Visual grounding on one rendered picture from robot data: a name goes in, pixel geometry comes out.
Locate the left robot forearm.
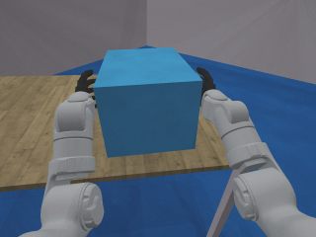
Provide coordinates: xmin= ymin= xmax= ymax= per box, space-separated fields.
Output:
xmin=40 ymin=91 xmax=97 ymax=225

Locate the right robot upper arm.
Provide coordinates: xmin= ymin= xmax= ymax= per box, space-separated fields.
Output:
xmin=232 ymin=167 xmax=316 ymax=237

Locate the right robot forearm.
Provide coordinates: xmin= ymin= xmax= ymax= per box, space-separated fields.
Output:
xmin=200 ymin=89 xmax=297 ymax=206

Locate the table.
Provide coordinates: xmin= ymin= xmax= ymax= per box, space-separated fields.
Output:
xmin=0 ymin=74 xmax=250 ymax=237

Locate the left robot hand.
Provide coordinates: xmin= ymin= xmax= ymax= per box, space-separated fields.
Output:
xmin=75 ymin=69 xmax=97 ymax=109

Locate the right robot hand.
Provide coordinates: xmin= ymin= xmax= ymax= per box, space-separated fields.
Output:
xmin=197 ymin=67 xmax=216 ymax=107

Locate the carton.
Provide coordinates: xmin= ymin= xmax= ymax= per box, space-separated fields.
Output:
xmin=93 ymin=47 xmax=203 ymax=158

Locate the left robot upper arm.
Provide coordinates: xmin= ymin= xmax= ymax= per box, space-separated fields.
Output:
xmin=19 ymin=182 xmax=105 ymax=237

